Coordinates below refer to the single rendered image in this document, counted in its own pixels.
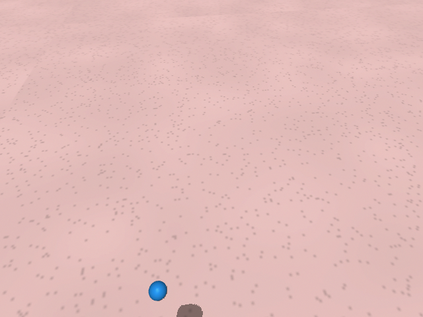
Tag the ball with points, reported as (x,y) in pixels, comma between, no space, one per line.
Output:
(157,290)

